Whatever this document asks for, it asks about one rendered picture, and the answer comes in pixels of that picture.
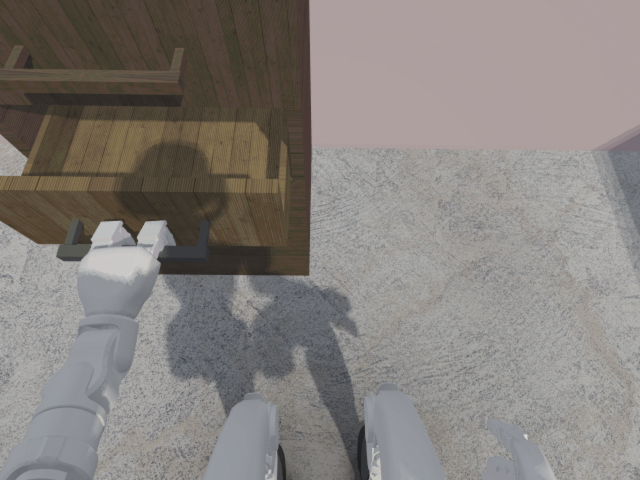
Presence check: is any cabinet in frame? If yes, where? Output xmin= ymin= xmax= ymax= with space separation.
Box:
xmin=0 ymin=0 xmax=312 ymax=276

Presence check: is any handle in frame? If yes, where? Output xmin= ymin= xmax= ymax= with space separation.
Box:
xmin=56 ymin=220 xmax=210 ymax=263
xmin=0 ymin=68 xmax=185 ymax=95

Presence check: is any robot right hand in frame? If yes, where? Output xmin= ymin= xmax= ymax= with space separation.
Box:
xmin=481 ymin=418 xmax=556 ymax=480

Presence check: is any left robot thigh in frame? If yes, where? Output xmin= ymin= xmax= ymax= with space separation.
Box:
xmin=202 ymin=399 xmax=279 ymax=480

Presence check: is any right robot thigh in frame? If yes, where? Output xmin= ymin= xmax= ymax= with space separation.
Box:
xmin=364 ymin=390 xmax=447 ymax=480

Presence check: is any drawer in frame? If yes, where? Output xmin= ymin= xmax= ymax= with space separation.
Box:
xmin=0 ymin=105 xmax=291 ymax=247

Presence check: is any robot thigh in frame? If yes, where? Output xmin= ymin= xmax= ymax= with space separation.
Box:
xmin=364 ymin=390 xmax=447 ymax=480
xmin=202 ymin=399 xmax=279 ymax=480

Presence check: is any robot left forearm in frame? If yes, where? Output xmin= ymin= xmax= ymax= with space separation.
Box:
xmin=0 ymin=314 xmax=139 ymax=480

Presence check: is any robot left hand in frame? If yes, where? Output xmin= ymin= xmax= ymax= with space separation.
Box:
xmin=77 ymin=220 xmax=176 ymax=320

